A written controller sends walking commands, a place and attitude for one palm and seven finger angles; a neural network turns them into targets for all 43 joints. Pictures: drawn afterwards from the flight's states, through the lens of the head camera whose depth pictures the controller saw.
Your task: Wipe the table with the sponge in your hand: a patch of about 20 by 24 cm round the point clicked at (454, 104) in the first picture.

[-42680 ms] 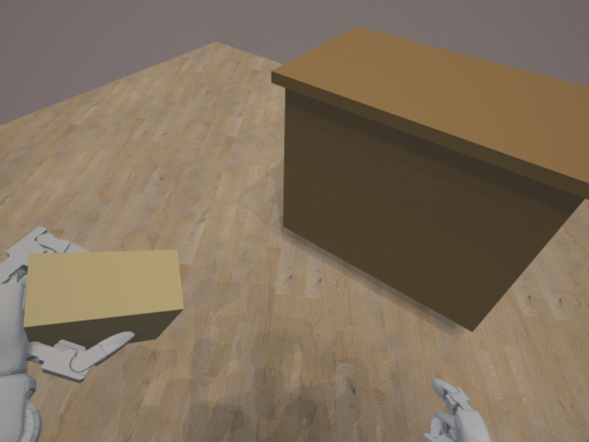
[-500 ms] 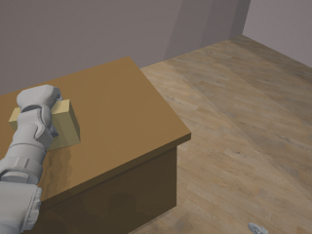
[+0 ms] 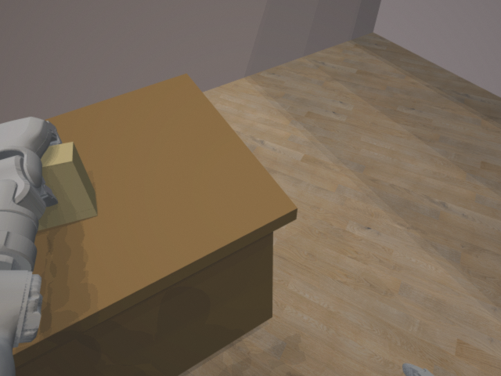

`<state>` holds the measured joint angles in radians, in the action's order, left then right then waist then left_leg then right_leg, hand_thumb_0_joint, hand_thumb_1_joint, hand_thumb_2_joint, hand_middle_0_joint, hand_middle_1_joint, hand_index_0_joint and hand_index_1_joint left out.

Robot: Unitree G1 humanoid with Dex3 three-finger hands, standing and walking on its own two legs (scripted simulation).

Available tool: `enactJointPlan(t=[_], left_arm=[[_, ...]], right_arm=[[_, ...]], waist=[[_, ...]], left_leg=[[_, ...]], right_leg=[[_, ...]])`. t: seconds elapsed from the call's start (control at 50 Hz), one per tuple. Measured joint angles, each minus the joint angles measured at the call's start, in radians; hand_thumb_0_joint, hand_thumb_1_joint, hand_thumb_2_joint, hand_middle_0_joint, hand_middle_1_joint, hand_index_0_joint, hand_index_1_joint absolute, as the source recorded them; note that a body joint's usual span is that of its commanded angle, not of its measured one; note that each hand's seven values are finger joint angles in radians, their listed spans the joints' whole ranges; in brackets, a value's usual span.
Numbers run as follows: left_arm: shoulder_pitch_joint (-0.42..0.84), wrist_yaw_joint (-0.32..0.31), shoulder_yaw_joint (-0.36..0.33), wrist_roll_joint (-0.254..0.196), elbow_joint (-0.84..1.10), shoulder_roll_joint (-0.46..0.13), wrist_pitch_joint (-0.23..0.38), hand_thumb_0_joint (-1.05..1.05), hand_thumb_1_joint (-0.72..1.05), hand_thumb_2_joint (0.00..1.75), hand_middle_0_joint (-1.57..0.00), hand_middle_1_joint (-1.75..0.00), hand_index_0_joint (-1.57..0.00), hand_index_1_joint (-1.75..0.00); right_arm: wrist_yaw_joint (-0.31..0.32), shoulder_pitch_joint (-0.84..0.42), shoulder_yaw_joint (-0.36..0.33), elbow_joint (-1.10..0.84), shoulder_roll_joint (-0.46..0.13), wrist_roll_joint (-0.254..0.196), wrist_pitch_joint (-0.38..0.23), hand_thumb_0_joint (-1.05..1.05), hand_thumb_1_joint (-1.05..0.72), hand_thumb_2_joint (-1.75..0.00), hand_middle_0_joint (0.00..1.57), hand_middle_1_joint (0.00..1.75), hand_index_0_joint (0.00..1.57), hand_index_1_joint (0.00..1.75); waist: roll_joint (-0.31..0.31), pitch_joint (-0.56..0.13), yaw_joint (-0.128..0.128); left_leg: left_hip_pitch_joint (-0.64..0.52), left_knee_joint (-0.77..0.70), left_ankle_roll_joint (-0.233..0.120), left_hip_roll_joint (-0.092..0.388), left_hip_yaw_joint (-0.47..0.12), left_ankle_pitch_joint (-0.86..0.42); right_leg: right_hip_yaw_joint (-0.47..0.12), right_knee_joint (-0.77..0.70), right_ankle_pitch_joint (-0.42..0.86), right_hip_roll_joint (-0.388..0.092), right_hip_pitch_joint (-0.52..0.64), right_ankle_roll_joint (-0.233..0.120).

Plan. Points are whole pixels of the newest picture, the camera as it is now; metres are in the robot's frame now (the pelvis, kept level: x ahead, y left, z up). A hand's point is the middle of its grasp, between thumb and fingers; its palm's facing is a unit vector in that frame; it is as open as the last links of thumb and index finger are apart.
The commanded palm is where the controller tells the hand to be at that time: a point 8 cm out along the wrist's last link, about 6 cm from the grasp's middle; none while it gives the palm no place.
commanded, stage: wipe forward along the middle lane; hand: left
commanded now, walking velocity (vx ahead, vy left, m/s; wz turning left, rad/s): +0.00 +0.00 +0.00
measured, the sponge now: (46, 198) +0.39 +0.36 +0.08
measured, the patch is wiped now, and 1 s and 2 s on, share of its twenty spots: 0.90 0.90 0.90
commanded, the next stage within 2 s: slide back across to the first lane in 0.04 s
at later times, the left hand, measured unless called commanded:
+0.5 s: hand (11, 164) +0.42 +0.40 +0.13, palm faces -0.05 -0.04 -1.00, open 10.2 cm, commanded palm +0.40 +0.41 +0.17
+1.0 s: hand out of the picture +0.40 +0.45 +0.13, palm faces +0.04 -0.06 -1.00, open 10.2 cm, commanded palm +0.36 +0.44 +0.16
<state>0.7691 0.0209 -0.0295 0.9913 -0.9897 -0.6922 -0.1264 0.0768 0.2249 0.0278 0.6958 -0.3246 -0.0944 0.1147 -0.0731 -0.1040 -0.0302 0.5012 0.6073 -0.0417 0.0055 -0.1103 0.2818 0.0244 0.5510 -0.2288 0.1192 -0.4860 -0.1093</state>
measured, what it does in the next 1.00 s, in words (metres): shifts its weight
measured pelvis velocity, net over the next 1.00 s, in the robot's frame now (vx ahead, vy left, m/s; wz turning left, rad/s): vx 0.05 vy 0.10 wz -0.01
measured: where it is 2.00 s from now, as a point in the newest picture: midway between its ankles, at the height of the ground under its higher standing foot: outside the picture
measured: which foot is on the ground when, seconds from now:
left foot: down 0.00-1.00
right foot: down 0.00-1.00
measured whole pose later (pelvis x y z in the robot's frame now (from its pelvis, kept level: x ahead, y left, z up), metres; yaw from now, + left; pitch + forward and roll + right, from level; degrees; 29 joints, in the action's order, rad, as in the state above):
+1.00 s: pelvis +0.05 +0.10 +0.01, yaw +0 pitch +6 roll -2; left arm 0.40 0.02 -0.08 0.93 -0.45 -0.61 -0.24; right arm 0.00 0.15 0.02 0.65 -0.28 -0.07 0.16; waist -0.08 -0.10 0.05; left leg 0.31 0.49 -0.09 -0.08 -0.06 0.29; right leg -0.03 0.39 -0.24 0.02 -0.26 0.00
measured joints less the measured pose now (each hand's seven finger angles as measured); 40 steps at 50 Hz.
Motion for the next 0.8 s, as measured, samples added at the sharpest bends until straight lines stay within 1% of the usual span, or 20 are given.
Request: enactJointPlan(t=[0.08, 0.14, 0.24, 0.32, 0.38, 0.46, 0.52, 0.58, 0.64, 0.72, 0.8], left_arm=[[0.035, 0.014, -0.009, 0.012, -0.049, -0.034, 0.01, 0.02, -0.6, 1.07, -0.78, -1.29, -0.79, -1.37], [0.041, 0.026, -0.014, 0.016, -0.063, -0.047, 0.023, 0.02, -0.59, 1.07, -0.77, -1.3, -0.79, -1.37], [-0.021, 0.023, -0.044, 0.019, -0.011, -0.035, 0.067, 0.01, -0.59, 1.08, -0.77, -1.3, -0.79, -1.37], [-0.08, -0.011, -0.073, -0.008, 0.031, -0.011, 0.088, 0.01, -0.59, 1.08, -0.77, -1.3, -0.79, -1.37], [-0.098, -0.033, -0.082, -0.02, 0.051, 0.009, 0.079, 0.01, -0.59, 1.08, -0.77, -1.3, -0.78, -1.38], [-0.102, -0.049, -0.081, -0.01, 0.062, 0.02, 0.048, 0.01, -0.58, 1.07, -0.76, -1.31, -0.78, -1.38], [-0.088, -0.043, -0.061, 0.0, 0.057, 0.019, 0.019, 0.01, -0.58, 1.07, -0.75, -1.31, -0.77, -1.39], [-0.084, -0.02, -0.042, 0.006, 0.072, 0.019, 0.003, 0.01, -0.57, 1.07, -0.75, -1.32, -0.76, -1.4], [-0.113, 0.001, -0.039, 0.002, 0.117, 0.024, 0.005, 0.01, -0.56, 1.07, -0.74, -1.32, -0.75, -1.4], [-0.174, 0.02, -0.049, -0.018, 0.207, 0.04, 0.019, 0.0, -0.56, 1.07, -0.74, -1.33, -0.75, -1.41], [-0.248, 0.014, -0.059, -0.024, 0.335, 0.06, 0.015, 0.0, -0.56, 1.07, -0.74, -1.32, -0.75, -1.4]], right_arm=[[0.004, 0.013, 0.0, -0.003, -0.004, 0.001, -0.001, 0.0, -0.91, -0.89, 0.21, 0.3, 0.2, 0.3], [0.005, 0.033, -0.006, -0.003, -0.009, 0.002, 0.002, 0.0, -0.91, -0.89, 0.21, 0.3, 0.2, 0.3], [0.004, 0.071, -0.024, 0.003, -0.014, 0.008, 0.018, 0.0, -0.91, -0.89, 0.21, 0.3, 0.2, 0.3], [0.001, 0.084, -0.03, 0.015, -0.008, 0.005, 0.03, 0.0, -0.91, -0.89, 0.2, 0.3, 0.2, 0.3], [-0.004, 0.076, -0.027, 0.021, 0.003, 0.001, 0.031, 0.0, -0.91, -0.89, 0.2, 0.3, 0.2, 0.3], [-0.012, 0.045, -0.017, 0.02, 0.017, 0.0, 0.034, 0.01, -0.91, -0.89, 0.2, 0.3, 0.2, 0.3], [-0.016, 0.019, -0.01, 0.009, 0.024, -0.002, 0.033, 0.01, -0.91, -0.89, 0.21, 0.3, 0.2, 0.3], [-0.018, -0.001, -0.008, -0.008, 0.027, -0.001, 0.03, 0.0, -0.91, -0.89, 0.21, 0.3, 0.2, 0.3], [-0.02, -0.015, -0.008, -0.025, 0.027, 0.002, 0.031, 0.0, -0.91, -0.89, 0.21, 0.3, 0.2, 0.3], [-0.028, -0.022, -0.01, -0.043, 0.031, 0.009, 0.036, 0.0, -0.91, -0.89, 0.21, 0.3, 0.2, 0.3], [-0.042, -0.03, -0.014, -0.052, 0.031, 0.018, 0.041, 0.0, -0.91, -0.89, 0.21, 0.3, 0.2, 0.3]], waist=[[0.001, 0.001, -0.016], [0.0, -0.001, -0.022], [-0.009, -0.011, -0.011], [-0.014, -0.019, -0.001], [-0.011, -0.017, 0.005], [-0.004, -0.016, 0.008], [0.001, -0.011, 0.009], [0.002, -0.006, 0.014], [0.002, -0.006, 0.023], [0.008, -0.006, 0.037], [0.008, -0.003, 0.052]], left_leg=[[0.016, 0.004, 0.004, 0.003, 0.004, 0.0], [0.023, 0.005, 0.009, 0.004, 0.009, 0.001], [0.01, -0.003, 0.018, 0.002, 0.025, 0.003], [-0.019, -0.013, 0.02, -0.006, 0.034, 0.007], [-0.044, -0.026, 0.025, -0.013, 0.035, 0.005], [-0.074, -0.044, 0.025, -0.023, 0.038, -0.001], [-0.092, -0.057, 0.02, -0.032, 0.038, -0.004], [-0.109, -0.072, 0.01, -0.042, 0.038, -0.008], [-0.128, -0.085, -0.002, -0.05, 0.042, -0.007], [-0.151, -0.098, -0.016, -0.062, 0.047, -0.002], [-0.169, -0.104, -0.028, -0.072, 0.048, 0.004]], right_leg=[[-0.004, -0.005, 0.005, 0.003, -0.013, 0.003], [-0.01, -0.009, 0.006, 0.003, -0.018, 0.008], [-0.028, -0.016, 0.003, -0.001, -0.009, 0.021], [-0.038, -0.023, -0.004, -0.009, 0.019, 0.034], [-0.04, -0.034, -0.006, -0.018, 0.045, 0.042], [-0.045, -0.054, -0.004, -0.029, 0.076, 0.055], [-0.046, -0.071, -0.002, -0.039, 0.099, 0.065], [-0.047, -0.092, 0.002, -0.049, 0.12, 0.075], [-0.052, -0.111, 0.004, -0.058, 0.142, 0.085], [-0.057, -0.128, -0.001, -0.07, 0.168, 0.098], [-0.059, -0.139, -0.008, -0.081, 0.189, 0.102]])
